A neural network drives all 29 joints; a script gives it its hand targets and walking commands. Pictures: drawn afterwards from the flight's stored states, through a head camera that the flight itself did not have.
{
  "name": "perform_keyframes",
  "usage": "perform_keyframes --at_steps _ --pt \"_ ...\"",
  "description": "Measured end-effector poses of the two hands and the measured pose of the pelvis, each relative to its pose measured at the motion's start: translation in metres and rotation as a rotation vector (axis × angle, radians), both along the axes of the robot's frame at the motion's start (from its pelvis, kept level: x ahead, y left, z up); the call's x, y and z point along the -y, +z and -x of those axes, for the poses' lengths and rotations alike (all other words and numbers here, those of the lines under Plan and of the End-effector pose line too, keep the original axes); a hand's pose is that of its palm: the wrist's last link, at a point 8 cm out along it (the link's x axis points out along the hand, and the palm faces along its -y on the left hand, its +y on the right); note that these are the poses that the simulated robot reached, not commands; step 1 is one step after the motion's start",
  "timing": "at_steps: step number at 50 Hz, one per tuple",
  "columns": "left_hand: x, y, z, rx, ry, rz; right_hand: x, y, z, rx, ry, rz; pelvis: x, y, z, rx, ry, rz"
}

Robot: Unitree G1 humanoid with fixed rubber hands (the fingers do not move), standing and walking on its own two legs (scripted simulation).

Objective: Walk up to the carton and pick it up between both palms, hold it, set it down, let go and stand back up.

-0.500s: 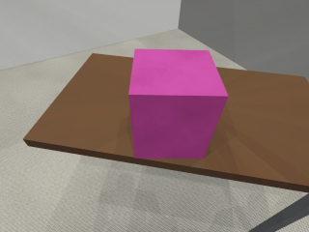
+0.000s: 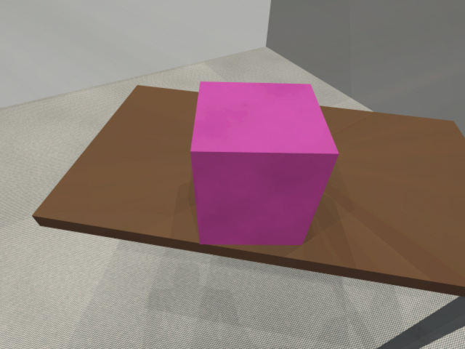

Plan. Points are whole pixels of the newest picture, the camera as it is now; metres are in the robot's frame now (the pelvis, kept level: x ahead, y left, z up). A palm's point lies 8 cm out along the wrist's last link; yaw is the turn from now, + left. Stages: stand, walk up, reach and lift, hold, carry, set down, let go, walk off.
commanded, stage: stand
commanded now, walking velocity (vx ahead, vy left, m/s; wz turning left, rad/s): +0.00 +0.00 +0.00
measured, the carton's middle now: (253, 166) +0.46 -0.03 +0.09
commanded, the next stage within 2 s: walk up in 1.88 s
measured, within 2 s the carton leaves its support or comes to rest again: neither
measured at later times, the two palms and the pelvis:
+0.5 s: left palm out of the picture -0.02 +0.18 -0.15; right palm out of the picture -0.02 -0.20 -0.15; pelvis +0.01 -0.01 +0.00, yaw +0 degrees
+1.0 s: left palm out of the picture +0.00 +0.18 -0.15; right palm out of the picture -0.01 -0.21 -0.15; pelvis +0.02 -0.02 +0.00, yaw +0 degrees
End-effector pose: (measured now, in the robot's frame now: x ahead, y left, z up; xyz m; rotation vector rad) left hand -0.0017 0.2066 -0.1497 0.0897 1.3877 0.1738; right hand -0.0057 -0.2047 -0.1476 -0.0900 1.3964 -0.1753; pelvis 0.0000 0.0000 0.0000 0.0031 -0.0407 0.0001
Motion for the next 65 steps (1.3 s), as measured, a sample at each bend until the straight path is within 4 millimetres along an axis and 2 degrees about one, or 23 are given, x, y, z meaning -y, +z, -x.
perform_keyframes --at_steps 10,21,32,48,58,65 --pt "0.005 0.002 0.009 -0.033 0.009 -0.004 -0.002 -0.002 0.006 -0.038 -0.003 -0.014 0.003 0.002 -0.002 0.01 0.004 0.001" --pt "0.022 0.002 0.026 -0.108 0.014 0.027 -0.004 -0.002 0.012 -0.081 -0.005 -0.03 0.007 0.003 -0.007 0.001 0.005 0.001" --pt "0.026 -0.001 0.01 -0.08 0.007 0.021 0.004 -0.001 0.004 -0.081 -0.008 -0.013 0.013 0.002 -0.014 0.003 0.006 0.004" --pt "0.028 0.003 0.001 -0.074 0.001 0.009 0.002 -0.005 0.003 -0.104 -0.013 -0.041 0.018 0.002 -0.024 0.003 0.001 0.004" --pt "0.033 0.002 -0.005 -0.065 0.004 0.011 0.012 -0.003 -0.004 -0.09 -0.007 -0.018 0.022 0.002 -0.028 0.006 0.002 0.002" --pt "0.032 0.003 -0.001 -0.07 0.008 0.004 0.016 -0.003 -0.011 -0.078 -0.003 -0.018 0.024 0.002 -0.028 0.008 0.001 0.007"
